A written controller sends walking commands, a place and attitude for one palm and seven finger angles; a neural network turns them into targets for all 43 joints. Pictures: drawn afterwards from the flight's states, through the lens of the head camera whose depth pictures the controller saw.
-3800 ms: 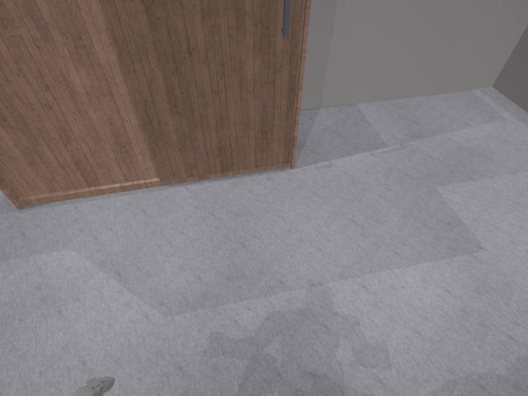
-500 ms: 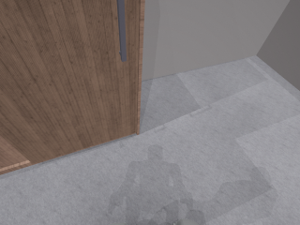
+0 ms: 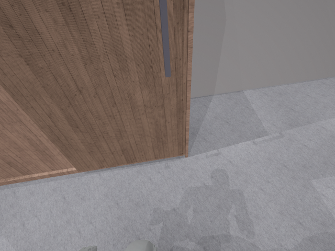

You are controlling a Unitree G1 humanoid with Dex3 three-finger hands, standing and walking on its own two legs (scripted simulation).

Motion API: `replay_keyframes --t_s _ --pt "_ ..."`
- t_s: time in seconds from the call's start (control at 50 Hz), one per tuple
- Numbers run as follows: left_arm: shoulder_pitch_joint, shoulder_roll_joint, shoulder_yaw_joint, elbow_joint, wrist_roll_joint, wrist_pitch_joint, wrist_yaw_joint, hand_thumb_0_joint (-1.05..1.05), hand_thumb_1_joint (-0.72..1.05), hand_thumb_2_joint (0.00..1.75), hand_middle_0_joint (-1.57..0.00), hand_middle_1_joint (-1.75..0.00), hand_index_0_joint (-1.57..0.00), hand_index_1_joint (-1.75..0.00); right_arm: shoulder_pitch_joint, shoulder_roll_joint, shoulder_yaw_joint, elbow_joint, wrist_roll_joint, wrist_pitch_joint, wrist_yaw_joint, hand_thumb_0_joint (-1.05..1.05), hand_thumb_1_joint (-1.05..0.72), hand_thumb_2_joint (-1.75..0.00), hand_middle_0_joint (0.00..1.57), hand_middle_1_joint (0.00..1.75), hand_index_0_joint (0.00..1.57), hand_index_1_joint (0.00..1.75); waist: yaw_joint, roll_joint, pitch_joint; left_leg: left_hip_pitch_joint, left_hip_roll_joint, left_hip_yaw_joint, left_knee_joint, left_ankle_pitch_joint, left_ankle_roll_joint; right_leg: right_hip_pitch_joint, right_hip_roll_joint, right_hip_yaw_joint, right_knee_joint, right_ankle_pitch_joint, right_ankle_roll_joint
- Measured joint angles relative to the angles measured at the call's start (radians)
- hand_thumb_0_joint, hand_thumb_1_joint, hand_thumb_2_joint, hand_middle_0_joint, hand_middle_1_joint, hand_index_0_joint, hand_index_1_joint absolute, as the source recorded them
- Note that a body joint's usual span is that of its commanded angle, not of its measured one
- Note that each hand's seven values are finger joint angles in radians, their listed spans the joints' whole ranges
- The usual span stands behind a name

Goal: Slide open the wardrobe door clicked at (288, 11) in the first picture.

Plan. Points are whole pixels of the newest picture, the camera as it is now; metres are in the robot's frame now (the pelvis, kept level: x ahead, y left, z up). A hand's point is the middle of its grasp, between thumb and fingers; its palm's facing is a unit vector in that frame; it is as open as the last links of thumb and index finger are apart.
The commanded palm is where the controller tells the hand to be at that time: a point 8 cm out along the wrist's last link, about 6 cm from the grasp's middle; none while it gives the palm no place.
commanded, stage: turn to face it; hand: right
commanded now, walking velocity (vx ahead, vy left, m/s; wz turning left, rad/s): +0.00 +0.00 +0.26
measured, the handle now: (164, 37) +0.74 +0.03 +0.13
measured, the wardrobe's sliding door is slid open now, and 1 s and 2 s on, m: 0.00 0.00 0.00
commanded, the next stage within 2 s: take the last steps up to it in 0.08 s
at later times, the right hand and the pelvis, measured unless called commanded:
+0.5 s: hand out of the picture +0.10 -0.14 -0.16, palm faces -0.09 +0.97 -0.22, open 7.2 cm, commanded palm none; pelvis +0.04 +0.04 +0.00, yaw +7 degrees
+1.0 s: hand (219, 208) +0.27 -0.13 -0.17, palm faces -0.14 +0.97 -0.21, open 7.3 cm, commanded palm none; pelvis +0.18 +0.04 +0.00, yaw +10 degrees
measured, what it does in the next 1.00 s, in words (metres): walks ahead: left foot, then right foot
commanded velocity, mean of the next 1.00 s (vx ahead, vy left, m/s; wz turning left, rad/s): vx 0.21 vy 0.01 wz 0.07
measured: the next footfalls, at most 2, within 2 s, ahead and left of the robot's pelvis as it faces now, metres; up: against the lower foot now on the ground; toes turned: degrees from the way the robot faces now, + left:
left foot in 0.24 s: +0.01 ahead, +0.14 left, +0.00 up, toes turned +10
right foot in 0.64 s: +0.19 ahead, -0.09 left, +0.00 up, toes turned -1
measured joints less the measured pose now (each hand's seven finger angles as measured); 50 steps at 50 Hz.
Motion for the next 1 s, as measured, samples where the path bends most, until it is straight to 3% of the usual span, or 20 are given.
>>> replay_keyframes --t_s 0.06,0.16,0.24,0.28,0.32,0.4,0.52,0.62,0.66,0.7,0.74,0.78,0.88,1.0 --pt "0.027 -0.003 0.002 0.018 0.000 -0.004 -0.001 0.00 0.90 0.90 -0.20 -0.30 -0.20 -0.30 -0.010 0.002 0.007 0.005 0.002 0.006 -0.002 0.01 -0.91 -0.90 0.19 0.30 0.20 0.30 0.011 -0.013 0.008 0.037 0.031 0.012 -0.051 -0.014 -0.009 0.011 -0.011 -0.024 -0.011 -0.001 0.001" --pt "0.066 0.002 0.013 0.054 0.002 0.001 -0.008 0.00 0.90 0.90 -0.21 -0.30 -0.20 -0.30 -0.043 0.026 0.026 0.016 0.005 0.010 -0.004 0.01 -0.91 -0.90 0.19 0.30 0.20 0.30 0.042 -0.042 0.025 0.144 0.050 0.050 -0.277 -0.056 0.004 0.010 -0.036 -0.061 0.015 -0.022 0.015" --pt "0.109 0.019 0.024 0.086 -0.003 0.011 -0.015 0.00 0.90 0.90 -0.21 -0.30 -0.20 -0.30 -0.062 0.048 0.044 0.010 0.005 -0.016 -0.004 0.01 -0.91 -0.90 0.19 0.30 0.20 0.30 0.059 -0.060 0.018 0.270 0.044 0.079 -0.553 0.069 0.036 -0.022 -0.055 -0.085 0.102 -0.070 0.042" --pt "0.120 0.039 0.028 0.110 -0.006 0.027 -0.015 0.00 0.90 0.90 -0.21 -0.30 -0.20 -0.30 -0.070 0.075 0.054 0.019 0.004 -0.040 -0.011 0.01 -0.91 -0.90 0.19 0.30 0.20 0.30 0.067 -0.098 0.016 0.277 0.022 0.089 -0.552 0.044 0.062 -0.076 -0.068 -0.037 0.240 -0.196 0.058" --pt "0.125 0.048 0.029 0.133 -0.003 0.043 -0.015 0.00 0.90 0.90 -0.20 -0.30 -0.20 -0.30 -0.058 0.096 0.062 0.022 0.005 -0.058 -0.015 0.01 -0.91 -0.90 0.20 0.30 0.20 0.30 0.064 -0.106 0.006 0.293 0.016 0.089 -0.560 0.048 0.076 -0.141 -0.049 0.018 0.406 -0.252 0.062" --pt "0.124 0.046 0.034 0.145 0.004 0.033 -0.031 0.01 0.91 0.90 -0.20 -0.30 -0.19 -0.30 -0.006 0.116 0.061 0.044 0.006 -0.080 -0.028 0.00 -0.92 -0.90 0.20 0.30 0.20 0.30 0.058 -0.092 -0.020 0.357 0.013 0.077 -0.639 0.079 0.081 -0.230 -0.048 0.040 0.543 -0.153 0.077" --pt "0.095 0.026 0.037 0.126 0.002 0.010 -0.049 0.01 0.91 0.90 -0.20 -0.30 -0.19 -0.30 0.070 0.094 0.062 0.103 -0.001 -0.095 -0.021 0.00 -0.93 -0.90 0.20 0.30 0.20 0.30 0.041 -0.068 -0.041 0.430 0.009 0.068 -0.707 0.078 0.075 -0.234 -0.057 0.032 0.371 -0.069 0.079" --pt "0.063 0.014 0.028 0.106 -0.002 -0.020 -0.053 0.01 0.91 0.90 -0.20 -0.30 -0.19 -0.30 0.137 0.085 0.057 0.151 0.000 -0.091 -0.016 0.01 -0.92 -0.90 0.20 0.30 0.20 0.30 0.018 -0.045 -0.041 0.463 0.017 0.061 -0.665 0.011 0.048 -0.144 -0.036 0.012 0.153 -0.015 0.057" --pt "0.051 0.009 0.024 0.097 0.004 -0.046 -0.046 0.00 0.90 0.90 -0.20 -0.30 -0.19 -0.30 0.158 0.082 0.052 0.168 0.005 -0.080 -0.014 0.01 -0.92 -0.90 0.20 0.30 0.20 0.30 0.015 -0.026 -0.035 0.415 0.035 0.050 -0.524 -0.056 0.054 -0.120 -0.021 -0.005 0.130 0.014 0.027" --pt "0.046 -0.002 0.017 0.089 0.008 -0.062 -0.038 0.00 0.90 0.90 -0.20 -0.30 -0.20 -0.30 0.160 0.081 0.051 0.183 0.005 -0.063 -0.013 0.01 -0.91 -0.90 0.20 0.30 0.20 0.30 0.016 -0.013 -0.028 0.305 0.037 0.034 -0.263 -0.102 0.075 -0.107 -0.017 -0.030 0.158 -0.015 0.002" --pt "0.062 -0.016 0.011 0.089 0.006 -0.069 -0.028 0.00 0.90 0.90 -0.20 -0.30 -0.20 -0.30 0.147 0.078 0.049 0.190 0.001 -0.056 -0.007 0.01 -0.91 -0.90 0.20 0.30 0.20 0.30 0.024 -0.008 -0.026 0.198 0.043 0.044 -0.070 -0.058 0.082 -0.067 -0.009 -0.044 0.118 -0.020 -0.004" --pt "0.086 -0.027 0.008 0.105 0.003 -0.071 -0.016 0.00 0.91 0.90 -0.20 -0.30 -0.20 -0.30 0.125 0.078 0.046 0.180 -0.003 -0.056 -0.003 0.01 -0.91 -0.90 0.20 0.30 0.20 0.30 0.025 -0.005 -0.026 0.116 0.062 0.059 -0.004 0.007 0.075 -0.019 0.003 -0.051 0.049 0.001 -0.001" --pt "0.153 -0.042 0.004 0.160 -0.003 -0.062 -0.014 0.00 0.92 0.90 -0.20 -0.30 -0.20 -0.30 0.063 0.094 0.045 0.130 -0.003 -0.060 -0.003 0.01 -0.91 -0.90 0.19 0.30 0.20 0.30 0.023 -0.018 -0.028 0.022 0.104 0.084 -0.136 0.096 0.048 0.078 0.021 -0.054 -0.082 0.030 0.003" --pt "0.199 -0.056 0.015 0.206 0.002 -0.039 -0.022 0.00 0.91 0.90 -0.20 -0.30 -0.20 -0.30 0.003 0.099 0.041 0.097 -0.004 -0.067 -0.008 0.01 -0.93 -0.90 0.19 0.30 0.20 0.30 0.047 -0.048 -0.011 0.074 0.107 0.111 -0.412 0.131 0.041 0.129 0.006 -0.049 -0.061 -0.034 0.038"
